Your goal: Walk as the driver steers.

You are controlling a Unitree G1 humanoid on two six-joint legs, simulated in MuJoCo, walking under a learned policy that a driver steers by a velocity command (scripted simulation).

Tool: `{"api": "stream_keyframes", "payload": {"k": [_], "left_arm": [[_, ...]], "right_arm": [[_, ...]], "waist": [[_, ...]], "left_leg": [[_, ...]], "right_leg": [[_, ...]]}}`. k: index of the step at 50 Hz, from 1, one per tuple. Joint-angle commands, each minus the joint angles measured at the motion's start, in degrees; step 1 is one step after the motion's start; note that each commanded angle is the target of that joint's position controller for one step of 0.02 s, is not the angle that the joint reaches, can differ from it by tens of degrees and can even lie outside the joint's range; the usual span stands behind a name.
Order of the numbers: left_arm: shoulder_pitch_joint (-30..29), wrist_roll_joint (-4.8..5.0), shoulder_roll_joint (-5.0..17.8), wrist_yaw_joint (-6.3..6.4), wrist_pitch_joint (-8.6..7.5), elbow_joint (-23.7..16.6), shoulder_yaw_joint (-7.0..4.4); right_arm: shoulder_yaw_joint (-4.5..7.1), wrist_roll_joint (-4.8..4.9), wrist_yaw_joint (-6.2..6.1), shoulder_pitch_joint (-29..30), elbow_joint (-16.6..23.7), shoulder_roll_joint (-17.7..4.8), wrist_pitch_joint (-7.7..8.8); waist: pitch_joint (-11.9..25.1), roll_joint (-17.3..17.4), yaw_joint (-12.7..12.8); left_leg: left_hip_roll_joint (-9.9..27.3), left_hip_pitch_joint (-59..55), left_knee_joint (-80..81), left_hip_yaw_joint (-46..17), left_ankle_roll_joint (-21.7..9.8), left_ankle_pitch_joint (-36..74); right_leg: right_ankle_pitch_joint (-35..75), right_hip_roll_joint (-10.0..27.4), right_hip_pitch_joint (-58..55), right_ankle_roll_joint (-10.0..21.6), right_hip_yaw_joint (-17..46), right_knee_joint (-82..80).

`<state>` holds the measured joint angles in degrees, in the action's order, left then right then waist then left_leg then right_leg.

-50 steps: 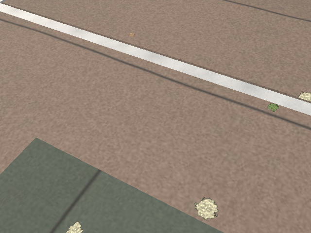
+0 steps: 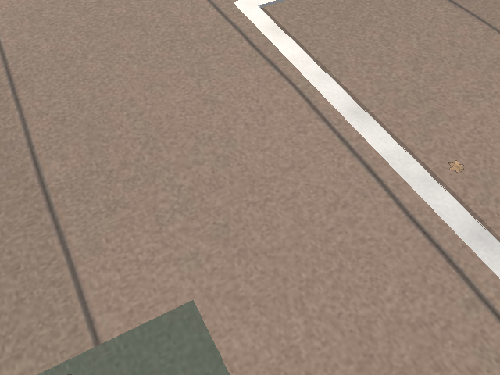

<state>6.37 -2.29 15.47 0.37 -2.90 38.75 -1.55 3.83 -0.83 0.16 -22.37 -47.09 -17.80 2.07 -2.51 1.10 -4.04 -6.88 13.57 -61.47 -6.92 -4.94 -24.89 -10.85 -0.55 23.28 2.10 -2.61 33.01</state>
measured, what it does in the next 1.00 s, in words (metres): walks ahead: left foot, then right foot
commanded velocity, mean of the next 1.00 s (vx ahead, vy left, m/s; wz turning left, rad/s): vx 0.50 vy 0.00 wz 0.18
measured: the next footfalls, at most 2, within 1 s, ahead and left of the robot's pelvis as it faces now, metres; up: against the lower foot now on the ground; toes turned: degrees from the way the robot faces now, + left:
left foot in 0.40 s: +0.34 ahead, +0.14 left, +0.00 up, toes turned +11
right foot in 0.96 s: +0.68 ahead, +0.00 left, +0.00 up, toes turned +4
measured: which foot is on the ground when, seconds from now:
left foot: up 0.00-0.38, down 0.40-0.98, up 1.00-1.00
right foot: down 0.00-0.42, up 0.44-0.94, down 0.96-1.00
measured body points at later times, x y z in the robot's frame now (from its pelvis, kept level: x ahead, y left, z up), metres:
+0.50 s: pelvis +0.26 +0.05 +0.00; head +0.29 +0.07 +0.45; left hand +0.21 +0.30 -0.14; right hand +0.47 -0.16 -0.09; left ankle +0.31 +0.13 -0.73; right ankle +0.13 -0.10 -0.65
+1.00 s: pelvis +0.53 +0.06 +0.00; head +0.56 +0.05 +0.44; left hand +0.68 +0.32 -0.10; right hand +0.52 -0.20 -0.15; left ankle +0.32 +0.13 -0.68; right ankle +0.64 -0.01 -0.73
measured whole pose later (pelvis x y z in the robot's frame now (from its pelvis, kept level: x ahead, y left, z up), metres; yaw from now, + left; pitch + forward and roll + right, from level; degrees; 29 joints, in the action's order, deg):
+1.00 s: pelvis +0.53 +0.06 +0.00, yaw +8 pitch +1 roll +1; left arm 4.5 -2.5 13.8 -0.9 -3.5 44.6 -1.6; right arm 1.7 -0.6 -0.2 -24.2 -57.6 -13.7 3.8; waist -3.0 0.1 -2.5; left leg -2.2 2.4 -43.5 1.2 -3.6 -26.0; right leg -8.5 -0.1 25.7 5.4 -5.5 33.7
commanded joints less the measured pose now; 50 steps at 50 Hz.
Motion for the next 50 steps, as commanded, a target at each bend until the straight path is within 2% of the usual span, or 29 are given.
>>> {"api": "stream_keyframes", "payload": {"k": [1, 3, 5, 7, 9, 12, 14, 16, 18, 19, 20, 21, 22, 23, 24, 25, 27, 28, 31, 35, 38, 42, 44, 45, 46, 47, 48, 49, 50], "left_arm": [[7.7, 0.33, 5.2, 0.28, -0.44, -0.4, -1.93], [9.2, 0.90, 5.4, -0.01, -1.53, 1.3, -1.97], [11.3, 1.34, 5.5, -0.65, -2.70, 2.7, -2.08], [12.5, 1.35, 5.7, -0.94, -3.14, 3.9, -2.16], [13.5, 1.19, 5.6, -1.18, -3.10, 5.1, -2.07], [14.5, 1.54, 6.1, -1.39, -2.89, 6.5, -2.06], [17.0, 1.67, 7.2, -1.24, -2.64, 8.0, -2.24], [19.1, 1.66, 8.2, -1.08, -2.10, 9.6, -2.39], [19.7, 1.60, 9.2, -0.85, -1.38, 10.8, -2.50], [19.6, 1.72, 9.4, -0.74, -1.02, 11.3, -2.43], [19.8, 1.90, 8.5, -0.67, -0.77, 11.5, -1.99], [18.8, 2.00, 6.3, -0.73, -0.94, 9.2, -1.14], [23.3, 2.69, 0.8, -1.47, -0.91, 6.7, -0.08], [18.1, 1.28, 7.6, -0.69, -0.26, 7.2, -1.93], [14.8, 1.77, 6.7, -0.94, -0.58, 6.1, -1.91], [14.2, 2.01, 5.4, -1.15, -0.89, 6.4, -1.52], [16.6, 0.85, 4.3, -1.59, 0.40, 8.1, -1.39], [17.1, 0.55, 3.7, -1.93, 1.04, 8.5, -1.40], [12.9, 0.14, 2.9, -2.66, 1.80, 7.5, -1.50], [3.8, 0.39, 2.6, -2.65, 1.73, 4.9, -1.30], [-1.8, 0.64, 1.9, -2.64, 1.45, 3.2, -0.75], [-7.1, 0.70, 2.6, -2.48, 1.06, 1.2, -0.60], [-6.7, 0.63, 3.0, -2.30, 0.69, 0.9, -0.75], [-4.5, 0.64, 3.4, -2.03, 0.46, 1.5, -0.97], [0.1, 0.57, 4.1, -1.58, 0.18, 3.0, -1.43], [9.2, 0.26, 5.0, -1.04, -0.34, 6.1, -2.08], [19.6, -0.91, 8.4, -0.32, -0.87, 8.9, -3.23], [24.7, -1.64, 16.0, -0.12, -0.80, 9.7, -5.31], [21.0, 0.83, 13.0, -0.71, -0.22, 9.6, -4.70]], "right_arm": [[0.72, -0.90, 1.03, 1.0, 4.2, -4.4, -0.18], [0.50, -1.17, 2.00, 1.3, 4.4, -3.5, -1.38], [0.11, -1.28, 2.60, 3.8, 5.5, -2.3, -1.70], [-0.30, -1.45, 2.94, 7.1, 6.6, -1.5, -1.58], [-0.81, -1.39, 3.12, 11.0, 7.6, -0.9, -1.25], [-2.03, -1.37, 3.76, 17.9, 9.4, 0.6, -0.66], [-2.49, -1.44, 3.97, 21.3, 10.3, 0.7, -0.52], [-2.51, -1.60, 3.63, 22.6, 10.7, -0.1, -0.36], [-2.25, -1.98, 3.00, 21.0, 10.1, -0.9, 0.04], [-1.89, -2.25, 2.61, 16.2, 8.5, -1.4, 0.51], [-1.12, -2.80, 2.04, 7.5, 5.2, -2.8, 1.12], [0.16, -3.79, 1.16, -2.6, 3.1, -7.0, 1.42], [1.55, -2.97, 0.34, -3.9, 2.9, -12.8, 0.94], [1.65, -0.37, 0.00, -2.8, 2.9, -11.1, 0.64], [0.76, -0.09, -0.14, 0.9, 2.4, -8.1, 0.85], [-0.04, -0.23, 0.10, 3.5, 2.1, -5.0, 1.27], [-0.91, -0.02, 0.07, 6.7, 1.7, -2.0, 1.94], [-1.03, -0.02, 0.11, 6.5, 1.4, -1.7, 2.36], [-0.51, 0.63, 0.11, 4.1, -0.8, -3.1, 3.17], [-0.53, 0.55, 0.23, 0.7, -3.1, -3.0, 3.14], [-0.53, 0.37, 0.25, -2.1, -4.9, -3.4, 3.22], [-0.51, -0.17, -0.27, -5.2, -7.3, -4.1, 2.97], [-0.39, -0.36, -0.66, -4.8, -8.1, -4.7, 2.82], [-0.31, -0.44, -0.81, -3.8, -8.2, -5.2, 2.82], [-0.16, -0.56, -0.90, -3.0, -8.5, -5.9, 2.75], [-0.16, -0.43, -0.87, -2.0, -8.6, -6.0, 2.48], [-0.72, -0.08, -0.85, -2.0, -7.6, -4.6, 2.60], [-1.97, 1.97, -0.23, -8.7, -6.3, 1.7, 2.72], [-0.73, 0.04, -0.35, -6.3, -7.1, -3.0, 2.75]], "waist": [[2.5, -4.7, 4.2], [2.1, -7.4, 3.5], [2.0, -6.9, 3.5], [1.3, -6.6, 3.8], [0.2, -6.4, 4.2], [-0.7, -6.5, 5.5], [-1.1, -6.5, 6.5], [-1.5, -6.6, 6.6], [-0.3, -6.9, 5.3], [2.4, -6.5, 2.9], [7.6, -4.5, -0.7], [14.9, 1.0, -4.8], [20.4, 14.7, -1.5], [17.1, 5.6, -2.9], [9.6, 4.2, -0.6], [5.9, 2.4, 1.4], [3.4, 3.4, 4.9], [3.6, 3.6, 5.5], [1.2, 2.7, 5.7], [-1.8, 1.8, 3.8], [-2.6, 2.0, 2.2], [-3.8, 2.2, 1.0], [-3.7, 2.3, 1.9], [-2.6, 2.6, 3.2], [0.0, 3.0, 5.3], [4.8, 1.5, 9.4], [11.4, -1.4, 13.0], [19.4, -15.6, 11.0], [18.2, -9.5, 9.9]], "left_leg": [[7.6, 19.5, -6.7, 0.9, 1.1, 5.7], [8.3, 18.0, -5.9, 2.1, 1.6, 6.6], [8.2, 20.1, -4.5, 1.8, 1.7, 8.6], [8.3, 23.3, -1.4, 1.4, 2.1, 11.9], [8.2, 24.6, 4.9, 2.2, 2.6, 15.6], [8.2, 20.0, 17.8, 6.5, 2.9, 21.5], [8.3, 17.3, 23.0, 9.2, 2.3, 21.1], [8.1, 16.0, 26.3, 10.3, 1.1, 18.6], [6.3, 11.9, 29.3, 11.6, -0.8, 14.0], [4.6, 5.5, 32.3, 12.4, -1.9, 13.7], [3.7, -6.4, 34.9, 12.1, -3.4, 15.2], [15.4, -21.0, 36.0, -0.8, -6.3, 9.6], [31.5, -33.8, 42.2, -28.7, -13.6, 9.7], [29.5, -30.2, 43.4, -28.4, -13.0, 13.8], [26.6, -23.9, 43.8, -18.9, -11.5, 19.4], [23.7, -17.4, 45.7, -13.3, -9.6, 24.6], [19.5, -9.4, 49.1, -6.2, -6.9, 27.5], [18.9, -7.8, 50.3, -4.9, -7.0, 28.7], [18.0, -6.7, 54.2, -2.2, -8.0, 27.7], [16.9, -8.8, 56.0, 0.6, -7.9, 28.3], [16.8, -11.1, 55.5, 2.5, -7.2, 31.9], [18.6, -17.2, 53.3, 3.0, -6.5, 37.2], [19.5, -19.7, 50.5, 3.5, -5.7, 43.6], [19.4, -20.0, 47.3, 4.2, -5.0, 51.2], [18.9, -20.0, 41.5, 5.0, -4.2, 59.3], [16.7, -17.9, 30.9, 7.1, -3.1, 61.8], [14.2, -7.7, 16.0, 8.6, -2.0, 48.3], [3.3, 13.1, -7.8, 11.6, 1.0, 13.0], [2.4, 19.3, -13.5, 2.5, -0.1, -3.4]], "right_leg": [[-3.2, 17.6, -17.7, 6.5, 21.3, -19.7], [6.8, 15.8, -15.3, 6.1, 14.2, -21.0], [13.4, 15.7, -15.8, 7.1, 10.7, -22.0], [15.8, 15.5, -16.9, 7.7, 7.6, -23.2], [17.3, 14.2, -17.2, 7.5, 4.0, -24.1], [18.6, 12.3, -16.0, 6.5, -0.9, -24.5], [19.6, 13.2, -17.3, 6.4, -1.2, -24.3], [23.0, 14.9, -20.8, 6.3, -0.7, -22.7], [34.2, 15.6, -24.1, 5.8, -1.3, -17.4], [41.1, 14.8, -24.6, 5.2, -2.6, -10.6], [40.6, 12.6, -21.2, 4.0, -4.7, -0.1], [22.6, 10.4, -10.3, 2.7, -5.8, 15.9], [-19.4, -0.3, 10.1, 0.4, -5.6, 35.2], [-18.7, 1.4, 15.3, 1.1, 2.9, 39.6], [-13.8, 3.7, 16.7, 1.7, 4.0, 38.5], [-10.6, 5.3, 14.4, 1.6, 3.9, 34.7], [-8.2, 6.7, 8.4, 0.4, 3.6, 30.1], [-7.4, 6.4, 6.7, -0.1, 3.2, 29.5], [-2.4, 7.1, 10.1, -1.5, 2.2, 26.4], [5.4, 7.7, 15.2, -2.7, 1.4, 17.3], [9.4, 6.5, 14.3, -2.2, 0.1, 9.9], [8.6, 4.8, 13.7, 0.1, -0.9, 3.3], [5.0, 3.5, 11.2, 1.9, -1.5, 0.9], [2.8, 2.1, 7.2, 2.9, -2.3, -0.4], [0.8, 0.1, 0.9, 4.0, -3.1, -1.5], [2.6, -1.6, -9.9, 5.3, -3.9, -5.2], [0.6, 5.5, -25.5, 7.8, 3.6, -5.6], [-5.4, 23.4, -42.2, 15.8, 32.6, -10.4], [-5.1, 23.6, -38.9, 15.7, 42.3, -17.2]]}}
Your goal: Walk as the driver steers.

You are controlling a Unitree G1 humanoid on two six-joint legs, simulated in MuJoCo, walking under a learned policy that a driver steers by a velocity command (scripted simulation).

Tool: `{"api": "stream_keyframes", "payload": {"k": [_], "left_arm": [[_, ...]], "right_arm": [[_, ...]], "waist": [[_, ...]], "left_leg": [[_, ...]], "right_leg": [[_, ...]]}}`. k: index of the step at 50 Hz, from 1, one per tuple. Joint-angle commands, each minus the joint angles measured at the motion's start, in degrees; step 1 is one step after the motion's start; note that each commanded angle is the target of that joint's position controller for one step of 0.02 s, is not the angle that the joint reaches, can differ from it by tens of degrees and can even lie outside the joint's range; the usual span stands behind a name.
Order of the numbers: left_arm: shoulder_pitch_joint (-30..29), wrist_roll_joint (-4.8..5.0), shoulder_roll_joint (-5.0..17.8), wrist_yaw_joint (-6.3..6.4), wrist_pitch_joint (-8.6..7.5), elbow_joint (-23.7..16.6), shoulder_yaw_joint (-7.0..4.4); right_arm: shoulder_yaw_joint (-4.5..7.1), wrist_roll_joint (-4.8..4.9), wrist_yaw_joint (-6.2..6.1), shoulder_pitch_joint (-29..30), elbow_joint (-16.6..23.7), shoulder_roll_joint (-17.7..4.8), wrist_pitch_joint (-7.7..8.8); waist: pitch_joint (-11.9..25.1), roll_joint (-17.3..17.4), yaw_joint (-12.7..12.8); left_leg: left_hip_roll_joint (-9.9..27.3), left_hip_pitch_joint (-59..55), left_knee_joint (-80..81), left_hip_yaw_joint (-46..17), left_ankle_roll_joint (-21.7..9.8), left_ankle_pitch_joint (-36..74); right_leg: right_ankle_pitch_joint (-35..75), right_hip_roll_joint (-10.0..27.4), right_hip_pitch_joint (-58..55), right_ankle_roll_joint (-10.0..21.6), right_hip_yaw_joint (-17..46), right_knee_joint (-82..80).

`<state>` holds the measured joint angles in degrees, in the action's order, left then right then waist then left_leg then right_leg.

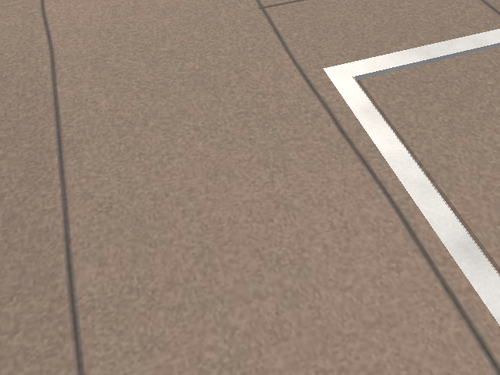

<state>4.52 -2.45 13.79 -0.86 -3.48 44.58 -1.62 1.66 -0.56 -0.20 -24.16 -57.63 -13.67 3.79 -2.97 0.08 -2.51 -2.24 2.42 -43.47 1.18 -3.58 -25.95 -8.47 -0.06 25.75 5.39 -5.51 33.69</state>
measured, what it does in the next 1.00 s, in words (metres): walks ahead: left foot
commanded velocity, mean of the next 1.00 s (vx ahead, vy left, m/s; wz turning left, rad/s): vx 0.50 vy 0.00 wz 0.00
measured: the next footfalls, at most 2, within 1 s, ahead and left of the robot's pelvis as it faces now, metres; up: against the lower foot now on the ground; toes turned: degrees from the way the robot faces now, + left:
left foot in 0.48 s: +0.43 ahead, +0.11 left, +0.00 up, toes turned +4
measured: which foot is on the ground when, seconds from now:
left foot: up 0.00-0.46, down 0.48-1.00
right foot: down 0.00-0.50, up 0.52-1.00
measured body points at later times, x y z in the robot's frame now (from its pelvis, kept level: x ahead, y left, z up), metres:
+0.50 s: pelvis +0.27 +0.02 +0.00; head +0.30 +0.03 +0.45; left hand +0.20 +0.27 -0.15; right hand +0.47 -0.20 -0.10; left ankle +0.39 +0.10 -0.72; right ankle +0.10 -0.08 -0.72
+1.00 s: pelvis +0.53 +0.02 +0.01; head +0.56 +0.02 +0.46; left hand +0.72 +0.24 -0.10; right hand +0.44 -0.21 -0.13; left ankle +0.39 +0.10 -0.72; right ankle +0.68 -0.09 -0.70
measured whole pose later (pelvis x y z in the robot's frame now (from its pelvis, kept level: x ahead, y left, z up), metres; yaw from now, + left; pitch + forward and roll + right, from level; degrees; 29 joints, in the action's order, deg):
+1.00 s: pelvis +0.53 +0.02 +0.01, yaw -1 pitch +1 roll +2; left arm 1.2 -1.4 11.8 -1.6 -1.9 49.4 -1.6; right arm 2.0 -1.3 -0.6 -26.0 -61.7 -10.8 5.1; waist -2.4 -1.8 -3.7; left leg -4.4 -7.3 -9.9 4.4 -3.2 -17.9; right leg -4.8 3.4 31.1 3.3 -4.1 34.3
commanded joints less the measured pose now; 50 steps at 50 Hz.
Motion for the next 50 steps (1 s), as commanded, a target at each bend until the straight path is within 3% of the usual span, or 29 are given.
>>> {"api": "stream_keyframes", "payload": {"k": [1, 2, 3, 5, 8, 13, 19, 22, 23, 24, 25, 26, 27, 28, 29, 31, 35, 41, 46, 48, 50], "left_arm": [[15.9, 1.80, 11.9, 0.40, 0.46, 3.0, -3.89], [12.2, 1.67, 7.9, 0.10, 0.18, 2.5, -2.91], [10.9, 1.63, 6.2, 0.08, -0.22, 3.0, -2.36], [11.2, 1.65, 4.5, 0.17, -0.99, 4.5, -1.77], [14.9, 1.99, 6.2, 0.12, -2.01, 6.8, -2.24], [19.4, 2.17, 5.7, 0.18, -1.95, 9.2, -1.90], [23.6, 1.55, 6.5, 0.91, -1.65, 11.9, -1.90], [22.0, 1.11, 7.4, 1.50, -1.26, 12.4, -2.18], [21.1, 1.04, 7.8, 1.56, -1.11, 12.5, -2.27], [20.5, 1.15, 7.3, 1.46, -0.88, 12.5, -2.07], [20.2, 1.59, 5.7, 1.32, -1.01, 10.9, -1.38], [26.8, 3.69, -0.1, 0.69, -1.07, 9.6, -0.28], [22.8, 2.09, 6.3, 1.18, -0.77, 10.2, -1.95], [18.6, 2.10, 6.2, 0.95, -1.04, 9.0, -2.21], [16.4, 2.12, 5.0, 0.72, -1.32, 8.7, -1.93], [16.8, 0.73, 3.5, 0.18, -0.06, 9.3, -1.82], [13.5, 0.26, 2.2, -0.85, 1.80, 8.4, -1.73], [0.1, 0.95, 1.9, -1.00, 1.76, 4.2, -1.20], [-6.9, 1.14, 1.9, -0.72, 1.30, 1.6, -0.74], [-7.7, 1.12, 2.4, -0.63, 0.92, 0.9, -0.91], [-5.0, 1.13, 3.0, -0.35, 0.39, 1.3, -1.30]], "right_arm": [[1.82, -0.38, 0.17, -0.1, 4.7, -7.3, 0.97], [1.51, -0.37, 0.46, 2.5, 5.2, -6.6, 1.21], [1.41, -0.47, 0.63, 3.3, 5.2, -5.4, 0.80], [1.05, -1.55, 1.23, 1.7, 4.3, -3.8, -0.70], [0.90, -1.55, 1.88, 5.6, 5.5, -3.0, -1.55], [0.29, -1.20, 2.19, 17.9, 9.2, -2.3, -1.44], [-0.07, -0.91, 2.01, 26.1, 11.9, -2.7, -0.95], [0.60, -1.01, 1.63, 23.4, 11.6, -3.9, -0.28], [1.12, -1.12, 1.28, 18.4, 10.0, -4.6, 0.08], [1.87, -1.57, 0.76, 9.1, 6.7, -5.7, 0.69], [3.15, -2.88, 0.01, -1.6, 4.3, -9.8, 1.19], [4.78, -3.10, -0.15, -5.2, 3.7, -15.6, 0.78], [4.32, -0.73, 0.29, -0.8, 4.2, -12.8, 0.06], [3.49, -0.27, 0.41, 5.2, 5.2, -9.8, 0.05], [2.67, -0.48, 0.62, 7.9, 5.3, -6.5, 0.47], [1.73, -0.20, 0.25, 9.5, 4.2, -3.4, 1.20], [1.97, 0.30, 0.14, 5.2, 1.7, -5.1, 2.55], [1.62, 0.07, 0.15, -0.1, -0.3, -4.8, 2.14], [1.56, -0.48, -0.30, -4.7, -2.4, -5.0, 1.88], [1.75, -0.77, -0.67, -4.9, -3.0, -5.4, 1.68], [2.01, -0.94, -0.96, -3.3, -3.1, -6.2, 1.57]], "waist": [[8.9, -5.2, 5.4], [4.4, -2.0, 4.3], [1.9, -2.6, 2.9], [1.5, -4.5, 1.0], [0.5, -3.7, 0.8], [-2.3, -3.5, 3.4], [-3.0, -4.1, 5.5], [-1.9, -4.4, 3.3], [0.7, -4.4, 1.1], [5.5, -2.4, -2.8], [12.7, 2.2, -6.3], [19.2, 16.3, -3.6], [16.6, 7.4, -3.1], [8.7, 4.9, -0.9], [5.0, 2.4, 0.3], [2.4, 3.7, 3.4], [1.2, 3.2, 4.4], [-2.4, 2.8, 1.5], [-3.4, 3.5, -0.7], [-3.7, 3.7, -0.3], [-2.5, 4.0, 1.6]], "left_leg": [[1.6, 33.1, -31.8, -6.0, -1.9, 2.3], [3.9, 31.9, -28.4, -5.3, -1.9, 6.5], [5.7, 29.9, -24.9, -4.7, -1.7, 8.3], [6.7, 25.1, -21.7, -3.5, -0.5, 10.2], [7.9, 28.8, -17.9, -1.8, 1.0, 14.2], [8.5, 33.9, -2.8, 0.8, 3.0, 23.6], [6.0, 31.4, 9.1, 2.5, 1.3, 24.7], [3.9, 25.8, 12.6, 2.9, -1.2, 18.3], [2.1, 19.5, 14.4, 3.7, -2.4, 16.7], [0.8, 8.0, 17.9, 4.3, -3.9, 18.2], [10.6, -7.1, 18.5, -6.4, -7.0, 14.2], [26.6, -21.6, 24.7, -34.7, -14.9, 9.1], [24.8, -17.8, 27.8, -37.7, -14.0, 8.3], [22.7, -10.4, 28.3, -28.1, -12.4, 10.3], [20.2, -4.1, 30.3, -22.3, -11.0, 16.1], [15.5, 3.4, 32.9, -14.1, -7.8, 21.9], [14.0, 5.2, 36.2, -9.3, -8.5, 25.9], [12.3, 1.7, 38.4, -5.4, -8.1, 28.5], [13.7, -5.2, 36.1, -3.7, -8.0, 35.7], [15.1, -8.4, 34.1, -3.7, -7.8, 39.7], [15.5, -9.5, 29.4, -2.6, -6.7, 50.0]], "right_leg": [[-9.7, 21.3, -32.5, 10.8, 34.8, -18.2], [-6.2, 18.9, -25.2, 9.3, 28.4, -20.5], [-2.7, 16.0, -20.7, 7.4, 22.9, -22.2], [3.5, 12.9, -15.6, 5.8, 16.6, -24.2], [8.2, 12.1, -16.1, 6.7, 12.9, -26.5], [12.3, 9.9, -19.6, 5.9, 8.5, -27.7], [19.7, 12.3, -27.3, 5.6, 7.4, -24.9], [31.2, 13.7, -30.8, 4.5, 6.9, -19.0], [38.2, 13.1, -30.8, 3.7, 6.1, -13.0], [39.0, 10.6, -28.0, 2.6, 3.9, -2.2], [24.3, 7.9, -17.3, 1.3, 1.9, 13.8], [-15.0, -3.3, 3.7, -1.4, -0.7, 35.3], [-20.2, -2.0, 9.0, -0.4, 8.0, 40.2], [-15.3, 0.9, 10.9, 0.1, 8.7, 39.7], [-11.5, 2.9, 9.3, 0.0, 8.6, 36.7], [-8.7, 5.1, 4.3, -1.1, 8.1, 31.5], [-4.5, 5.9, 5.8, -3.3, 6.0, 27.2], [5.5, 6.5, 11.8, -5.1, 3.4, 12.2], [6.9, 4.4, 11.2, -3.5, 1.6, 3.1], [4.2, 3.8, 10.6, -2.1, 1.6, 0.8], [0.2, 2.0, 5.2, -0.2, 0.7, -1.6]]}}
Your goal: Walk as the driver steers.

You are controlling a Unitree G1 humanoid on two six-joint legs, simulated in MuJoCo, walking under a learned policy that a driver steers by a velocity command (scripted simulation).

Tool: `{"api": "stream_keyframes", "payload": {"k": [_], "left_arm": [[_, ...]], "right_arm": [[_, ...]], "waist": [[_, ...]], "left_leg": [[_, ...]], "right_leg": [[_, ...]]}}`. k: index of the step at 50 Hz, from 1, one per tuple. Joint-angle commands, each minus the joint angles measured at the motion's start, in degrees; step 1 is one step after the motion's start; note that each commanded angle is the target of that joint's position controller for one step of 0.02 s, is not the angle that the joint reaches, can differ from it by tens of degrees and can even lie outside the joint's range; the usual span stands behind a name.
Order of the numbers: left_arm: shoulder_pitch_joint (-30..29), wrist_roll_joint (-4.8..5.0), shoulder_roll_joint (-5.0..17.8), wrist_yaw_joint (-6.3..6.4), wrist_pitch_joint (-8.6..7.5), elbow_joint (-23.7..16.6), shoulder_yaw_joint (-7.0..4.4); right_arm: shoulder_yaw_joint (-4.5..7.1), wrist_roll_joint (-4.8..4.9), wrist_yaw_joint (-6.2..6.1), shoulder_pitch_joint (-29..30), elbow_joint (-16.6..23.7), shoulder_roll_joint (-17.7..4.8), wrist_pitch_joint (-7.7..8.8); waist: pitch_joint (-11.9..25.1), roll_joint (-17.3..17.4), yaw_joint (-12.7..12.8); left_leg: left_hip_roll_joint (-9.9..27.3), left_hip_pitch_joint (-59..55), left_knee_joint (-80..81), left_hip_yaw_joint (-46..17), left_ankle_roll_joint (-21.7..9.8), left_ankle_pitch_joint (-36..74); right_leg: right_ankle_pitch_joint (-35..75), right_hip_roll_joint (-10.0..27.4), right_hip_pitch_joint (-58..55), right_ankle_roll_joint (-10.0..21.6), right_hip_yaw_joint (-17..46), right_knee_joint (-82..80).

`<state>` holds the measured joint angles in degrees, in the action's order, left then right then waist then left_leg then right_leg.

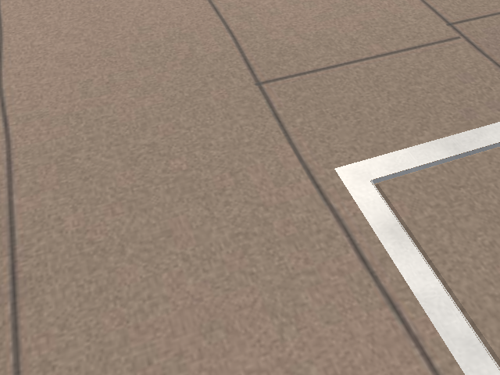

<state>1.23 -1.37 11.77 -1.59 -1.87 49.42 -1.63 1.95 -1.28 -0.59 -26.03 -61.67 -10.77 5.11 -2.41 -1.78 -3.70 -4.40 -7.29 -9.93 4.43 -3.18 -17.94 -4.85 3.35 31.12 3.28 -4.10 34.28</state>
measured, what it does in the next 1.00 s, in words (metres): walks ahead: right foot, then left foot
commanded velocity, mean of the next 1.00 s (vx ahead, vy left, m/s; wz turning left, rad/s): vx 0.50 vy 0.00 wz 0.00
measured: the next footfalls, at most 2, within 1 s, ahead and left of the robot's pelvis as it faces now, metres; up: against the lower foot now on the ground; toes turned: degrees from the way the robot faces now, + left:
right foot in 0.06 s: +0.20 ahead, -0.10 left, +0.00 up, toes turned -4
left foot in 0.60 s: +0.50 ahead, +0.08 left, +0.00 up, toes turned +4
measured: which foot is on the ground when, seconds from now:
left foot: down 0.00-0.08, up 0.10-0.58, down 0.60-1.00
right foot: up 0.00-0.04, down 0.06-0.62, up 0.64-1.00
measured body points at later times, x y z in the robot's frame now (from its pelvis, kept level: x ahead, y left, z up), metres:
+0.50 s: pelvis +0.27 -0.03 +0.01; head +0.29 -0.03 +0.46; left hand +0.19 +0.21 -0.14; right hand +0.43 -0.25 -0.12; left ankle +0.43 +0.10 -0.70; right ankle +0.16 -0.10 -0.73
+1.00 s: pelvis +0.53 +0.01 +0.01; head +0.55 +0.02 +0.46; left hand +0.68 +0.24 -0.12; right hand +0.47 -0.23 -0.13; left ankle +0.46 +0.08 -0.73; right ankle +0.68 -0.14 -0.68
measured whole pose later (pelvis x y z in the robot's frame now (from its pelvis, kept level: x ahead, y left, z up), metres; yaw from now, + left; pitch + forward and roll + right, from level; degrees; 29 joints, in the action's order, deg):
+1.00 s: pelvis +0.53 +0.01 +0.01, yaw +0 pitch +0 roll +1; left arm 5.3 -1.5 12.1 -1.6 -1.4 52.8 -2.7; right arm 2.2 -0.7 -0.1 -25.2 -61.3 -10.0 5.4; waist -1.9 -2.4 -2.5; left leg -5.1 -1.3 -10.4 5.2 -5.0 -12.1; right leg -3.1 6.5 35.4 0.8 -1.4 42.9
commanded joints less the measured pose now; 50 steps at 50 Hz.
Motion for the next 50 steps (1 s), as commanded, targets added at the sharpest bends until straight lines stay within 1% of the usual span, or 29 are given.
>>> {"api": "stream_keyframes", "payload": {"k": [1, 2, 3, 4, 5, 6, 7, 8, 9, 10, 12, 14, 17, 19, 23, 26, 28, 29, 30, 31, 32, 33, 34, 35, 37, 39, 42, 46, 50], "left_arm": [[2.8, -0.02, 5.7, 0.73, -1.54, -2.2, -1.77], [11.6, -0.31, 6.4, 1.17, -2.06, 0.8, -2.43], [22.3, -1.46, 9.5, 1.79, -2.64, 4.0, -3.60], [28.9, -2.50, 16.4, 2.03, -2.69, 4.7, -5.38], [25.1, -0.27, 15.1, 1.40, -1.83, 4.6, -5.17], [18.0, 0.71, 12.4, 1.27, -1.63, 3.5, -4.43], [14.1, 0.70, 8.2, 1.01, -1.96, 2.9, -3.34], [12.6, 0.58, 6.1, 1.06, -2.35, 3.2, -2.71], [12.5, 0.76, 4.5, 1.28, -2.72, 4.0, -2.17], [13.5, 0.64, 4.0, 1.38, -3.14, 4.8, -1.92], [16.9, 0.71, 5.4, 1.46, -3.95, 6.2, -2.12], [19.0, 0.79, 6.5, 1.51, -4.15, 7.0, -2.27], [22.3, 0.85, 5.9, 1.57, -4.00, 8.0, -1.88], [23.8, 0.82, 5.8, 1.64, -3.98, 8.4, -1.69], [27.7, 0.52, 6.0, 2.07, -3.89, 10.1, -1.59], [28.5, -0.03, 6.6, 2.60, -3.52, 11.1, -1.76], [26.7, -0.25, 7.3, 2.88, -3.39, 11.0, -1.99], [25.8, -0.30, 7.8, 2.88, -3.29, 11.0, -2.13], [24.8, -0.03, 7.6, 2.72, -3.08, 10.9, -2.03], [24.3, 0.59, 6.2, 2.49, -3.19, 9.3, -1.44], [30.7, 2.86, 0.8, 1.73, -3.17, 8.1, -0.51], [26.6, 1.22, 6.6, 2.01, -2.99, 8.5, -2.12], [22.2, 1.04, 6.4, 1.85, -3.15, 6.9, -2.34], [19.9, 0.94, 5.4, 1.67, -3.40, 6.5, -2.14], [20.4, -0.45, 3.5, 1.17, -2.10, 6.9, -2.07], [20.6, -0.87, 2.4, 0.55, -0.87, 6.9, -2.01], [14.4, -0.95, 2.8, 0.10, 0.11, 4.7, -2.01], [4.8, -0.27, 3.0, -0.08, 0.05, 1.3, -1.67], [-1.7, 0.12, 2.4, -0.02, -0.26, -0.9, -1.03]], "right_arm": [[1.89, -0.26, -0.62, -0.5, 0.9, -9.6, 0.17], [1.91, -0.01, -0.50, 0.7, 1.0, -9.7, -0.08], [1.42, 0.37, -0.35, 0.9, 2.0, -8.4, -0.05], [0.27, 2.65, 0.33, -4.6, 3.7, -2.9, -0.03], [1.49, 1.11, 0.36, -3.5, 2.9, -6.7, -0.03], [2.04, 0.63, 0.41, 1.2, 4.3, -7.7, -0.21], [1.79, 0.49, 0.71, 4.4, 5.0, -6.8, 0.07], [1.76, 0.30, 0.85, 5.3, 5.0, -5.6, -0.22], [1.64, -0.57, 1.08, 4.6, 4.9, -4.8, -0.96], [1.52, -0.90, 1.46, 3.8, 4.4, -3.9, -1.67], [1.56, -1.00, 1.87, 5.1, 4.9, -3.6, -2.49], [1.54, -0.96, 2.05, 9.8, 6.6, -3.9, -2.99], [1.36, -0.58, 2.23, 17.4, 9.2, -4.2, -3.07], [0.93, -0.25, 2.33, 21.5, 10.6, -3.5, -2.87], [0.39, 0.00, 2.25, 27.6, 12.7, -3.3, -2.56], [0.58, -0.01, 2.11, 29.4, 14.1, -4.2, -2.02], [1.05, 0.02, 1.76, 26.1, 13.5, -5.0, -1.46], [1.59, -0.05, 1.36, 20.7, 11.9, -5.8, -1.12], [2.35, -0.44, 0.84, 11.2, 8.6, -6.9, -0.56], [3.62, -1.84, 0.15, 0.6, 6.2, -10.9, -0.06], [5.19, -2.28, 0.18, -3.7, 5.6, -16.7, -0.36], [4.68, -0.01, 0.69, 1.4, 6.2, -14.2, -1.22], [3.82, 0.55, 0.83, 8.0, 7.3, -11.4, -1.23], [2.88, 0.32, 1.04, 10.8, 7.6, -7.9, -0.79], [1.73, 0.54, 0.58, 11.8, 6.3, -4.4, -0.05], [1.62, 0.60, 0.38, 8.8, 4.9, -4.8, 0.81], [1.93, 0.77, 0.30, 5.9, 3.9, -7.0, 1.25], [1.52, 0.69, 0.38, 2.3, 3.1, -6.6, 0.94], [1.42, 0.53, 0.21, -1.8, 1.9, -6.8, 0.91]], "waist": [[-0.7, 6.1, 4.9], [3.6, 4.6, 8.8], [10.0, 1.9, 12.3], [18.0, -10.7, 11.2], [18.2, -7.6, 9.8], [8.7, -3.5, 6.8], [3.7, -0.1, 5.8], [1.0, -0.3, 4.2], [0.0, -1.6, 2.7], [0.4, -2.1, 2.1], [0.4, -1.5, 1.7], [-1.1, -1.2, 2.2], [-2.8, -1.3, 3.9], [-3.2, -1.4, 4.8], [-3.7, -1.9, 6.8], [-4.2, -2.1, 6.6], [-2.6, -2.5, 4.4], [0.1, -2.7, 2.1], [4.9, -0.9, -2.0], [11.8, 2.9, -5.5], [18.9, 16.7, -3.0], [16.5, 8.1, -2.1], [8.0, 6.1, 0.4], [4.1, 3.3, 1.6], [1.2, 4.8, 4.8], [1.5, 5.1, 5.6], [-0.8, 4.7, 5.3], [-2.9, 4.6, 3.2], [-3.4, 5.3, 1.1]], "left_leg": [[17.2, 0.6, -9.7, -5.0, -6.3, 49.9], [15.2, 2.6, -19.8, -3.1, -5.2, 52.7], [12.6, 12.4, -33.7, -1.5, -4.1, 41.4], [3.0, 32.6, -56.8, 2.1, -1.0, 10.1], [0.5, 39.5, -64.6, -6.5, -1.9, -10.8], [4.4, 43.0, -65.8, -7.9, -2.4, -6.3], [6.7, 42.2, -62.6, -7.7, -2.4, -1.8], [8.4, 40.1, -59.1, -7.3, -2.3, 0.6], [9.4, 37.3, -56.2, -7.1, -1.6, 1.9], [9.5, 35.4, -55.2, -6.6, -1.1, 2.7], [9.8, 36.6, -53.4, -5.4, -0.1, 4.5], [10.8, 40.8, -49.9, -4.4, 1.0, 8.0], [11.3, 45.2, -41.8, -3.2, 2.3, 13.3], [10.5, 44.5, -35.4, -2.1, 2.6, 16.1], [8.5, 43.5, -27.1, -0.2, 1.5, 17.9], [7.6, 43.1, -23.7, -0.2, -0.4, 14.0], [5.4, 36.7, -21.2, 0.7, -2.4, 9.5], [3.5, 30.0, -19.7, 1.5, -3.5, 8.0], [2.2, 18.4, -16.0, 2.1, -5.1, 10.6], [11.7, 2.7, -15.5, -8.2, -8.1, 7.4], [28.5, -12.5, -9.7, -37.0, -16.5, 2.9], [26.9, -8.3, -5.8, -41.1, -15.4, 1.7], [25.1, -0.4, -5.1, -31.3, -13.7, 2.7], [22.6, 6.3, -3.0, -25.5, -12.1, 7.8], [17.8, 14.2, -0.5, -17.1, -8.7, 13.2], [16.7, 15.6, 0.5, -14.3, -8.7, 17.7], [16.0, 15.7, 3.4, -11.8, -9.3, 16.8], [14.7, 12.8, 4.7, -9.2, -8.7, 19.2], [14.9, 8.2, 3.6, -7.1, -8.4, 24.6]], "right_leg": [[-5.2, -3.3, -6.4, 3.0, -1.6, -3.5], [-3.2, -5.2, -16.8, 4.3, -2.7, -7.3], [-4.5, 0.5, -32.2, 6.7, 3.6, -7.7], [-11.8, 18.1, -49.0, 13.8, 30.9, -12.2], [-11.9, 20.0, -46.9, 15.0, 43.0, -19.3], [-14.8, 18.1, -38.6, 13.3, 33.3, -19.5], [-11.8, 15.7, -30.8, 11.7, 26.8, -21.8], [-8.6, 12.8, -26.0, 9.5, 21.4, -23.5], [-4.9, 10.5, -22.3, 7.9, 17.3, -24.7], [-2.0, 9.5, -21.1, 7.6, 14.9, -25.2], [3.6, 8.8, -21.3, 8.2, 12.4, -25.9], [4.3, 8.3, -22.4, 8.5, 10.8, -27.4], [7.4, 7.3, -25.1, 8.2, 8.8, -28.3], [10.0, 6.6, -26.4, 7.7, 7.3, -28.1], [15.4, 7.5, -32.0, 7.8, 6.1, -26.8], [21.5, 9.7, -37.2, 7.9, 6.1, -23.9], [33.2, 10.0, -38.3, 6.8, 4.9, -18.5], [40.3, 9.5, -38.0, 6.1, 4.2, -12.4], [40.4, 7.3, -34.8, 4.9, 2.2, -1.7], [24.8, 4.8, -23.4, 3.8, 0.6, 14.0], [-15.8, -6.6, -2.3, 0.9, -2.3, 36.8], [-22.9, -5.7, 3.0, 2.0, 6.7, 42.0], [-18.2, -2.6, 5.3, 2.3, 7.3, 41.2], [-14.5, -0.7, 3.9, 2.3, 7.1, 38.1], [-12.0, 1.6, -1.2, 1.2, 6.7, 32.3], [-11.0, 1.6, -2.7, 0.1, 5.6, 30.2], [-6.3, 3.0, 2.4, -1.6, 4.2, 25.2], [0.7, 3.4, 6.4, -2.9, 2.5, 13.9], [4.2, 1.6, 5.3, -2.3, 0.5, 4.7]]}}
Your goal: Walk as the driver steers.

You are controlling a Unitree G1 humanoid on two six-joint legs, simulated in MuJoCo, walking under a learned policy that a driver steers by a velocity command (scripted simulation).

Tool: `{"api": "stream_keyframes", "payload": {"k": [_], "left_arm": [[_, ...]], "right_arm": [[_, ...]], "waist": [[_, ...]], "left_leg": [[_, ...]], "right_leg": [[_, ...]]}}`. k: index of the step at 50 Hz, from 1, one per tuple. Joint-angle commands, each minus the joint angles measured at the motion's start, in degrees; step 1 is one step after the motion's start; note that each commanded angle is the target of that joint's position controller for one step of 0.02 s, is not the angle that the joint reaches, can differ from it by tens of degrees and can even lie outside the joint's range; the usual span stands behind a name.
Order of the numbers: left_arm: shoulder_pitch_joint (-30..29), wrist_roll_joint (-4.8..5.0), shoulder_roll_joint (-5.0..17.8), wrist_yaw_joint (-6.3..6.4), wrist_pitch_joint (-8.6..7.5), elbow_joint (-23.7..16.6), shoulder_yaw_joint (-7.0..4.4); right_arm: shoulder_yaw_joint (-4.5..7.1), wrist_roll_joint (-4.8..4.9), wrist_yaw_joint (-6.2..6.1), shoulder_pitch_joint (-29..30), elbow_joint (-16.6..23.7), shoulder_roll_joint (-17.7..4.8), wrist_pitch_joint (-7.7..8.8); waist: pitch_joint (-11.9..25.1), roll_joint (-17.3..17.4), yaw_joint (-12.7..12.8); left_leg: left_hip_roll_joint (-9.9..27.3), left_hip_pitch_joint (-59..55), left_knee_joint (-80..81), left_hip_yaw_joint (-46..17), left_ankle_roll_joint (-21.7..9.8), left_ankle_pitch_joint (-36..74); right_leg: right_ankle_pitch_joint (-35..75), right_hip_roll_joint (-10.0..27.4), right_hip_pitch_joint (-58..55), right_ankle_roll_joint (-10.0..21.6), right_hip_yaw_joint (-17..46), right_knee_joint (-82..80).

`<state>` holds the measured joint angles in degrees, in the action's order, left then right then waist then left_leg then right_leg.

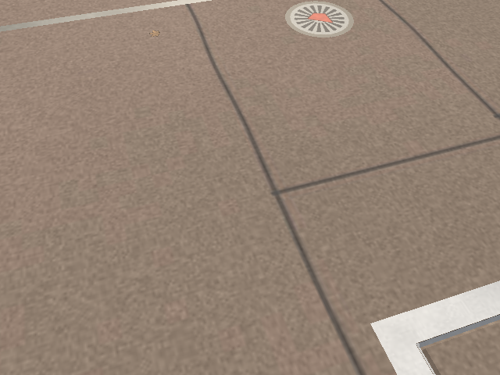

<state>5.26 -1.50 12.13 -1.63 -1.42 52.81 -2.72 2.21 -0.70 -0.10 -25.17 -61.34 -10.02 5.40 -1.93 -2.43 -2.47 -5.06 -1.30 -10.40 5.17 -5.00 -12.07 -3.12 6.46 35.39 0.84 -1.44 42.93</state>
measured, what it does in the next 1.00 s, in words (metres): walks ahead, turning left: right foot, then left foot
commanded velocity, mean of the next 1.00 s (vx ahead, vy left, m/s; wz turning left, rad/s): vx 0.50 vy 0.00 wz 0.34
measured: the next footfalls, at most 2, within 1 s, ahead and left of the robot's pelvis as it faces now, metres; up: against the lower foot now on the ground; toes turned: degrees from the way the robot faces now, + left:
right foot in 0.18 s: +0.27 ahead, -0.12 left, +0.00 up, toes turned -5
left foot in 0.74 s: +0.53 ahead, +0.07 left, +0.00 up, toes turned +20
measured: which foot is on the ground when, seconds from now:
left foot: down 0.00-0.18, up 0.20-0.72, down 0.74-1.00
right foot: up 0.00-0.16, down 0.18-0.72, up 0.74-1.00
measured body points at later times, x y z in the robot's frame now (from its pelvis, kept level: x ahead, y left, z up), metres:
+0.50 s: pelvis +0.27 -0.06 +0.00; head +0.29 -0.06 +0.45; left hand +0.22 +0.19 -0.14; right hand +0.38 -0.29 -0.15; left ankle +0.36 +0.11 -0.67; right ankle +0.23 -0.12 -0.75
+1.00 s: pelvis +0.53 +0.04 +0.00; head +0.55 +0.06 +0.45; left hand +0.57 +0.33 -0.12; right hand +0.64 -0.22 -0.13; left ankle +0.49 +0.06 -0.75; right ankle +0.67 -0.11 -0.67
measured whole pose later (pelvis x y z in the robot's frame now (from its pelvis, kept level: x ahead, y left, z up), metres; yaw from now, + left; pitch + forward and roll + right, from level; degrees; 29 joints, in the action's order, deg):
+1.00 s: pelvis +0.53 +0.04 +0.00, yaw +24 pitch +1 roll +0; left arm 6.2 -2.5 13.8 -0.7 -2.1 46.4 -3.0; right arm 4.5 0.1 0.0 -19.3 -54.4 -14.6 2.9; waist -3.0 -1.6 -1.8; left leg -8.9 7.2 -18.1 -1.4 -8.5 -11.1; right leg -13.3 7.8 35.9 -2.8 2.1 57.4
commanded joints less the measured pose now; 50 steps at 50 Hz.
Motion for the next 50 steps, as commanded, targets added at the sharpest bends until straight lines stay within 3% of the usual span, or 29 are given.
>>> {"api": "stream_keyframes", "payload": {"k": [1, 5, 7, 8, 9, 10, 11, 12, 13, 15, 16, 19, 21, 26, 30, 33, 35, 36, 37, 38, 39, 40, 41, 42, 43, 44, 46, 48, 50], "left_arm": [[-6.9, 0.26, 2.2, 0.06, -0.82, -4.8, 0.09], [-8.0, 0.24, 3.3, 0.26, -1.64, -6.2, -0.26], [-0.9, 0.15, 4.4, 0.81, -2.28, -4.3, -1.05], [8.4, -0.20, 5.3, 1.26, -2.83, -1.1, -1.75], [19.1, -1.52, 8.9, 1.88, -3.41, 1.7, -2.97], [24.7, -2.23, 15.8, 1.94, -3.32, 2.5, -4.72], [19.7, -0.10, 13.4, 1.52, -2.38, 1.8, -4.27], [12.5, 0.50, 10.3, 1.43, -2.35, 0.4, -3.32], [9.0, 0.31, 6.3, 1.19, -2.84, -0.1, -2.25], [8.2, 0.49, 2.8, 1.67, -3.75, 1.2, -1.12], [9.6, 0.39, 2.6, 1.84, -4.25, 1.9, -0.94], [13.2, 0.58, 4.6, 2.03, -5.38, 3.1, -1.29], [15.0, 0.47, 4.8, 2.17, -5.50, 3.4, -1.25], [18.1, 0.59, 4.5, 2.77, -5.45, 4.1, -0.78], [22.2, 0.45, 5.4, 3.57, -4.89, 5.6, -0.92], [21.5, 0.19, 7.1, 4.16, -4.07, 5.6, -1.30], [20.1, -0.08, 8.8, 4.30, -3.18, 5.0, -1.87], [19.4, 0.01, 9.6, 4.03, -2.70, 4.4, -2.08], [17.6, 0.37, 9.7, 3.58, -2.64, 2.9, -2.11], [19.6, 1.05, 2.9, 2.32, -2.95, -0.9, -0.90], [12.6, 0.99, 7.1, 1.85, -3.69, -3.9, -1.68], [8.2, 1.14, 6.8, 1.52, -4.59, -5.6, -1.41], [8.6, 1.30, 6.9, 1.56, -5.21, -5.4, -1.29], [9.5, 0.80, 6.8, 1.77, -4.86, -4.7, -1.47], [10.7, -0.39, 6.6, 1.74, -3.71, -4.6, -1.44], [11.6, -1.05, 5.9, 1.53, -2.51, -4.6, -1.37], [10.5, -1.33, 5.1, 1.09, -0.95, -5.6, -1.17], [6.0, -1.22, 5.2, 0.87, -0.37, -7.6, -1.02], [0.6, -0.99, 5.7, 0.81, -0.17, -9.7, -0.97]], "right_arm": [[1.17, -0.19, -0.39, -3.5, 1.2, -7.5, 0.55], [1.55, -0.80, -1.04, -3.7, 0.3, -8.5, 0.17], [1.86, -0.88, -1.18, -1.7, 0.4, -9.5, 0.02], [1.83, -0.62, -1.03, -0.6, 0.6, -9.5, -0.23], [1.26, -0.13, -0.84, -0.4, 1.9, -8.0, -0.20], [0.14, 2.24, -0.07, -6.7, 3.3, -2.2, -0.20], [1.51, 0.70, -0.23, -3.9, 2.6, -7.2, -0.34], [1.88, 0.47, -0.16, 0.8, 4.1, -7.6, -0.45], [1.65, 0.50, 0.03, 3.1, 4.5, -6.6, -0.31], [1.65, -0.80, 0.45, 2.4, 3.9, -4.7, -1.73], [1.64, -1.10, 0.83, 1.6, 3.6, -3.9, -2.51], [1.75, -1.09, 1.44, 5.1, 5.1, -3.5, -3.92], [1.74, -0.92, 1.74, 9.8, 6.8, -3.8, -4.30], [0.87, -0.64, 2.53, 19.8, 10.8, -2.9, -3.93], [0.32, -0.91, 2.84, 25.7, 13.8, -2.8, -3.81], [0.88, -1.12, 2.73, 23.7, 14.1, -4.0, -3.85], [1.89, -1.26, 2.36, 16.5, 12.3, -5.8, -3.82], [2.77, -1.49, 2.08, 10.3, 10.6, -7.3, -3.46], [4.29, -2.29, 1.43, 1.9, 8.5, -10.9, -3.12], [5.90, -2.39, 0.71, 2.0, 9.2, -17.3, -3.27], [6.03, -0.63, 0.71, 0.8, 9.6, -18.2, -4.19], [5.51, -0.18, 0.14, 4.3, 9.4, -16.5, -4.41], [4.72, 0.12, -0.01, 6.9, 9.6, -13.3, -4.17], [4.14, 0.16, -0.20, 9.6, 10.0, -11.2, -3.73], [3.57, 0.60, -0.48, 11.0, 10.3, -9.8, -3.21], [3.31, 0.77, -0.46, 11.0, 10.5, -9.8, -2.56], [3.55, 1.08, -0.26, 9.0, 10.2, -11.5, -1.57], [3.84, 0.90, -0.11, 6.7, 10.2, -12.8, -1.41], [3.81, 0.80, 0.06, 4.0, 10.2, -12.8, -1.61]], "waist": [[-4.1, 6.1, -0.5], [-4.4, 6.5, 0.3], [-0.8, 6.9, 3.8], [3.8, 5.1, 7.9], [10.4, 1.8, 11.4], [18.4, -12.0, 9.6], [17.1, -5.1, 8.3], [7.7, -1.7, 5.6], [3.4, 1.2, 4.5], [-0.2, -1.0, 1.5], [0.0, -1.7, 1.1], [-1.1, -1.0, 0.7], [-2.3, -0.8, 1.5], [-4.1, -0.8, 3.3], [-4.9, -1.0, 4.9], [-2.8, -2.8, 2.9], [1.5, -4.1, -0.4], [5.1, -3.5, -2.9], [9.3, 0.4, -7.4], [13.8, 13.8, -3.4], [15.8, 9.1, -5.0], [7.2, 5.4, -3.6], [3.4, 1.8, -1.2], [0.9, -0.7, 1.5], [0.9, -0.3, 3.3], [1.6, 0.6, 4.1], [1.5, 1.6, 4.5], [0.4, 2.9, 3.3], [-0.6, 4.1, 1.3]], "left_leg": [[16.0, 0.4, 3.5, -7.7, -6.6, 20.1], [18.4, -5.4, -1.1, -7.1, -5.9, 29.6], [17.9, -5.1, -10.2, -5.4, -4.5, 44.3], [15.6, -2.6, -20.7, -3.4, -3.3, 46.0], [13.0, 8.1, -35.6, -1.7, -2.1, 32.6], [2.4, 29.3, -59.1, 1.3, 1.0, -4.0], [2.2, 35.1, -65.3, -7.8, -0.1, -15.8], [5.7, 37.4, -65.3, -8.7, -0.6, -11.0], [7.9, 35.7, -62.0, -8.7, -0.7, -6.7], [10.1, 30.8, -56.5, -8.6, 0.0, -3.5], [10.0, 29.3, -55.9, -8.3, 0.3, -2.8], [10.6, 33.5, -54.1, -7.5, 1.0, 1.2], [11.1, 38.0, -51.3, -7.1, 1.5, 5.1], [10.1, 39.3, -36.4, -2.9, 2.1, 12.5], [8.4, 38.2, -28.0, 1.7, 0.1, 11.0], [4.7, 32.6, -25.7, 4.4, -3.1, 4.2], [0.9, 24.6, -24.7, 5.7, -6.0, -1.6], [-0.6, 16.6, -21.5, 4.9, -7.7, -2.0], [3.4, 3.4, -16.3, -2.7, -10.6, -2.7], [21.4, -14.5, -14.4, -31.0, -18.9, -1.2], [24.9, -16.3, -6.1, -47.8, -22.2, -2.0], [23.9, -10.8, -4.8, -38.0, -19.7, 0.3], [21.7, -3.6, -3.7, -32.6, -16.9, 6.1], [18.5, 2.2, -3.1, -27.5, -14.4, 12.7], [16.0, 6.0, -2.7, -23.7, -13.3, 17.4], [14.6, 7.6, -2.6, -21.7, -12.9, 20.2], [12.7, 9.7, -2.2, -19.6, -12.6, 23.9], [11.5, 10.3, -1.2, -19.4, -11.6, 22.8], [10.9, 8.7, -1.0, -20.2, -10.3, 21.9]], "right_leg": [[2.3, -1.9, 1.2, 0.6, -2.4, -5.4], [-3.2, -3.4, -1.1, 3.4, -2.8, -10.0], [-7.0, -6.7, -11.6, 5.5, -4.3, -12.7], [-4.6, -8.3, -22.6, 6.9, -5.3, -16.5], [-7.2, -0.7, -38.1, 9.6, 3.1, -17.0], [-13.4, 17.0, -55.0, 17.8, 31.9, -22.5], [-16.1, 16.9, -50.9, 17.1, 38.9, -28.2], [-17.0, 15.3, -42.0, 15.0, 28.3, -28.7], [-13.1, 12.9, -34.6, 12.9, 21.7, -31.1], [-6.8, 8.2, -26.7, 8.4, 11.4, -33.8], [-4.4, 7.7, -25.6, 7.8, 9.0, -34.2], [1.0, 7.3, -26.4, 7.4, 3.7, -35.7], [3.1, 7.1, -28.1, 7.0, 0.9, -36.4], [11.4, 5.7, -31.7, 5.7, -6.1, -36.0], [20.4, 7.6, -38.7, 5.7, -9.7, -33.4], [40.8, 8.7, -42.9, 5.3, -12.6, -25.6], [51.4, 9.2, -43.7, 5.5, -13.6, -13.1], [47.9, 9.1, -40.8, 5.2, -13.8, -2.7], [34.1, 7.7, -30.5, 3.5, -14.2, 13.3], [-19.4, -2.6, -5.2, 0.3, -12.9, 34.9], [-26.9, -8.3, 5.1, -0.3, 0.2, 43.1], [-20.7, -3.6, 10.3, 0.4, 3.4, 40.2], [-16.5, -1.6, 7.5, 0.5, 3.2, 34.3], [-15.3, -0.3, 3.7, 0.0, 3.2, 29.8], [-15.0, 0.3, -0.2, -1.0, 3.3, 26.9], [-15.1, 0.5, -2.5, -1.8, 3.3, 24.7], [-14.2, 0.4, -2.7, -3.3, 2.1, 20.8], [-10.0, 0.4, -0.3, -4.2, 1.2, 16.0], [-5.6, 0.1, 2.8, -4.7, 0.9, 10.6]]}}
Velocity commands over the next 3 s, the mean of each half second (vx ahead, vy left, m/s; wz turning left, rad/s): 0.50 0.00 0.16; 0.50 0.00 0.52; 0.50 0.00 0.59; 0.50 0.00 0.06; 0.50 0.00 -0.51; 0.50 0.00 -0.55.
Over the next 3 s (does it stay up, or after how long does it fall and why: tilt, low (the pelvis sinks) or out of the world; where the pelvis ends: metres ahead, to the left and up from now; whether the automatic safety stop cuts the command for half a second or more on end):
stays up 1.43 0.58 -0.01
